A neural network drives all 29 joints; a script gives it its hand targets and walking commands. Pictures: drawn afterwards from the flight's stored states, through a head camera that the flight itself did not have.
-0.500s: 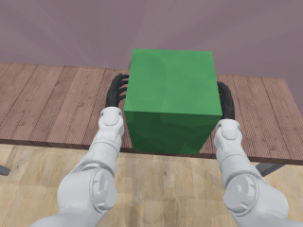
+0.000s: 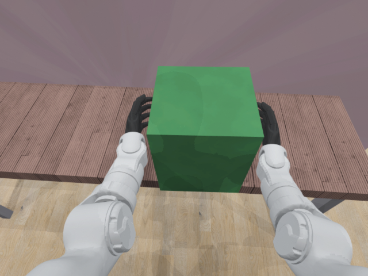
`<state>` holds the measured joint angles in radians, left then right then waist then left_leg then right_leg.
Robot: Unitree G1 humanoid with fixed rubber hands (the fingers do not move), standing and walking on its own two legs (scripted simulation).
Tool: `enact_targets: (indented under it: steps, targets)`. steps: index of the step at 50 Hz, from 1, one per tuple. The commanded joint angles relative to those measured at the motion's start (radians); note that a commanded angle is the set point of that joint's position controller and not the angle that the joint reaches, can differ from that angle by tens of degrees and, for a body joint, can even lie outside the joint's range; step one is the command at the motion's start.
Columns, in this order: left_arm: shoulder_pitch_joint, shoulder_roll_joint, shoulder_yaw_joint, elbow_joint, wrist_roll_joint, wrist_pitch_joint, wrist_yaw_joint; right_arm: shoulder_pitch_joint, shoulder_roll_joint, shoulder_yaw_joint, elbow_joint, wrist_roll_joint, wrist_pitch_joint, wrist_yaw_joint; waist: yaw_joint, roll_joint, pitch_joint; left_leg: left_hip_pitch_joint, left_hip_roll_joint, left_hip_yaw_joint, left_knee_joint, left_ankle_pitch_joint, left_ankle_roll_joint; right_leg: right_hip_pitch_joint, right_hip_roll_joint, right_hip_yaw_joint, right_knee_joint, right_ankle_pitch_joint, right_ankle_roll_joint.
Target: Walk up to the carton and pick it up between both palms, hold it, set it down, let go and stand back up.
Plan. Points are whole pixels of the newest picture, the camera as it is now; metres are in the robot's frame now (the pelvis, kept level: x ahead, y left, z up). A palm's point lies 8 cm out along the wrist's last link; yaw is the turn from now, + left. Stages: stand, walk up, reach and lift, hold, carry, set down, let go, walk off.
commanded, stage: reach and lift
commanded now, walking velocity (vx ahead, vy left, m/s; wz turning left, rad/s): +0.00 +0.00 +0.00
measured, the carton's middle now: (201, 133) +0.46 -0.05 +0.02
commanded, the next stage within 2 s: none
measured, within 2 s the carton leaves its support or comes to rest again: leaves its support in 0.10 s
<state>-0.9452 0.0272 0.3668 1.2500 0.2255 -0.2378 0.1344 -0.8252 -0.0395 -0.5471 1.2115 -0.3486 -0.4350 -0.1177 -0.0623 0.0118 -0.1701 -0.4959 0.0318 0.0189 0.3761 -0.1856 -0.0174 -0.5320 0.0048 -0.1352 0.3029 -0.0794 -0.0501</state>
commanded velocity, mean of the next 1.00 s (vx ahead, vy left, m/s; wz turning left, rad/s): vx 0.00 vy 0.00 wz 0.00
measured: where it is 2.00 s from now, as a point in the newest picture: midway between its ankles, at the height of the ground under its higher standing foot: outside the picture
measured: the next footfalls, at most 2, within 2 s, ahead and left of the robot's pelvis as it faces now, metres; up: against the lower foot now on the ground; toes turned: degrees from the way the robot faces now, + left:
none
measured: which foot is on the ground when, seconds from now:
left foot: down 0.00-1.00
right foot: down 0.00-1.00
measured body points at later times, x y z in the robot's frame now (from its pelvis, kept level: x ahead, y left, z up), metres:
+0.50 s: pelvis -0.01 +0.02 +0.00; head -0.01 +0.03 +0.45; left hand +0.44 +0.13 +0.15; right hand +0.41 -0.17 +0.14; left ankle -0.02 +0.13 -0.74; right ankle +0.02 -0.09 -0.74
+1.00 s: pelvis -0.01 +0.01 +0.01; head -0.02 +0.03 +0.46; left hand +0.43 +0.15 +0.17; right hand +0.40 -0.15 +0.15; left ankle -0.02 +0.13 -0.74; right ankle +0.02 -0.09 -0.74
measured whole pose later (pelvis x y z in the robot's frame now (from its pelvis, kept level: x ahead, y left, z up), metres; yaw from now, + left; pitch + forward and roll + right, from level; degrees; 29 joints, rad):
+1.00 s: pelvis -0.01 +0.01 +0.01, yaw +0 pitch -2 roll -1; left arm -0.87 0.02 0.32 0.80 0.22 0.31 0.09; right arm -0.81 -0.02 -0.32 0.94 -0.04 0.02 -0.12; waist -0.06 -0.03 -0.03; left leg -0.11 0.02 0.01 0.36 -0.22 0.00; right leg -0.14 0.00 -0.12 0.27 -0.11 -0.02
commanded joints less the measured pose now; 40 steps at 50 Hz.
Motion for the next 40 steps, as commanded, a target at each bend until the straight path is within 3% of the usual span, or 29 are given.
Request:
enact_targets:
  steps: [1,2,4,5,6,8,9,10,12,17,18,19,21,23,24,28,30,35,40]
  targets:
    - [-0.608,-0.580,-0.266,-0.136,0.016,-0.057,-0.158,-0.733,0.505,0.368,-0.096,-0.057,-0.065,0.176,0.001,-0.045,-0.828,-0.039,-0.039,0.030,-0.007,0.259,-0.003,0.767,-0.012,0.057,0.184,0.753,0.072]
    - [-0.619,-0.600,-0.279,-0.143,0.010,-0.055,-0.157,-0.731,0.491,0.357,-0.087,-0.053,-0.063,0.176,-0.016,-0.024,-0.830,-0.019,-0.039,0.016,-0.004,0.249,-0.010,0.730,-0.010,0.049,0.180,0.730,0.066]
    - [-0.633,-0.618,-0.296,-0.121,-0.009,-0.047,-0.155,-0.783,0.503,0.380,-0.119,-0.029,-0.051,0.177,-0.002,-0.015,-0.829,0.009,-0.036,0.006,0.012,0.263,-0.014,0.702,0.000,0.044,0.178,0.684,0.061]
    - [-0.636,-0.637,-0.323,-0.146,-0.024,-0.044,-0.153,-0.779,0.501,0.381,-0.124,-0.021,-0.046,0.175,-0.025,0.001,-0.854,0.045,-0.034,0.004,0.023,0.270,-0.020,0.674,0.004,0.044,0.174,0.675,0.058]
    - [-0.650,-0.650,-0.349,-0.184,-0.047,-0.044,-0.147,-0.793,0.503,0.399,-0.142,0.000,-0.042,0.176,-0.020,0.007,-0.863,0.053,-0.037,-0.002,0.038,0.310,-0.031,0.651,0.006,0.045,0.183,0.690,0.055]
    - [-0.648,-0.638,-0.351,-0.181,-0.062,-0.030,-0.152,-0.771,0.535,0.430,-0.121,0.032,-0.008,0.167,-0.027,-0.001,-0.820,0.041,-0.043,-0.008,0.045,0.293,-0.025,0.676,0.008,0.053,0.183,0.711,0.061]
    - [-0.667,-0.645,-0.358,-0.192,-0.067,-0.028,-0.150,-0.789,0.534,0.437,-0.142,0.048,0.001,0.170,-0.027,0.017,-0.829,0.058,-0.041,-0.009,0.044,0.286,-0.026,0.668,0.008,0.059,0.179,0.689,0.058]
    - [-0.679,-0.650,-0.362,-0.199,-0.078,-0.025,-0.150,-0.815,0.526,0.436,-0.157,0.059,0.012,0.167,-0.032,-0.001,-0.801,0.073,-0.041,-0.012,0.038,0.267,-0.028,0.654,0.012,0.053,0.169,0.648,0.057]
    - [-0.720,-0.666,-0.379,-0.246,-0.078,-0.005,-0.145,-0.796,0.531,0.426,-0.122,0.069,0.043,0.166,-0.055,0.028,-0.756,0.142,-0.035,-0.028,0.040,0.317,-0.043,0.612,0.018,0.047,0.153,0.609,0.054]
    - [-0.800,-0.661,-0.350,-0.262,-0.091,0.074,-0.132,-0.863,0.528,0.397,-0.111,0.115,0.124,0.173,-0.041,0.038,-0.664,0.214,-0.031,-0.025,0.021,0.236,-0.047,0.512,0.026,0.030,0.097,0.390,0.036]
    - [-0.797,-0.657,-0.329,-0.259,-0.082,0.096,-0.135,-0.873,0.532,0.382,-0.112,0.123,0.145,0.171,-0.044,0.021,-0.617,0.221,-0.034,-0.017,0.017,0.212,-0.044,0.515,0.028,0.029,0.092,0.357,0.047]
    - [-0.774,-0.629,-0.295,-0.235,-0.062,0.116,-0.143,-0.873,0.529,0.385,-0.134,0.125,0.167,0.171,-0.022,0.012,-0.585,0.212,-0.042,0.000,0.003,0.191,-0.033,0.544,0.022,0.036,0.079,0.340,0.054]
    - [-0.770,-0.634,-0.274,-0.262,-0.055,0.160,-0.145,-0.896,0.531,0.374,-0.177,0.135,0.199,0.175,-0.014,0.001,-0.600,0.215,-0.046,-0.001,-0.032,0.139,-0.021,0.567,0.017,0.032,0.072,0.304,0.054]
    - [-0.760,-0.648,-0.272,-0.252,-0.068,0.206,-0.138,-0.924,0.498,0.351,-0.195,0.153,0.226,0.180,-0.028,0.031,-0.547,0.251,-0.039,-0.011,-0.032,0.167,-0.041,0.544,0.023,0.027,0.056,0.267,0.043]
    - [-0.781,-0.606,-0.233,-0.259,-0.050,0.228,-0.146,-0.921,0.515,0.339,-0.196,0.148,0.248,0.182,-0.015,-0.002,-0.513,0.253,-0.041,0.001,-0.042,0.111,-0.031,0.560,0.020,0.021,0.037,0.227,0.047]
    - [-0.748,-0.610,-0.215,-0.295,-0.039,0.287,-0.160,-0.933,0.508,0.337,-0.254,0.171,0.289,0.186,-0.014,0.000,-0.513,0.267,-0.044,0.011,-0.070,0.105,-0.027,0.630,0.013,0.027,0.035,0.257,0.056]
    - [-0.739,-0.620,-0.217,-0.342,-0.031,0.315,-0.156,-0.926,0.511,0.334,-0.290,0.180,0.303,0.189,-0.011,0.030,-0.508,0.308,-0.046,0.008,-0.070,0.136,-0.037,0.617,0.016,0.030,0.026,0.226,0.052]
    - [-0.639,-0.558,-0.143,-0.348,0.037,0.422,-0.183,-0.851,0.450,0.288,-0.262,0.177,0.359,0.184,-0.025,-0.012,-0.312,0.355,-0.043,0.024,-0.108,0.089,-0.029,0.637,0.017,0.018,-0.011,0.132,0.063]
    - [-0.654,-0.554,-0.213,-0.470,0.000,0.438,-0.171,-0.875,0.525,0.399,-0.366,0.227,0.360,0.182,0.013,-0.040,-0.421,0.350,-0.055,0.038,-0.083,0.180,-0.010,0.741,0.015,0.032,0.022,0.267,0.081]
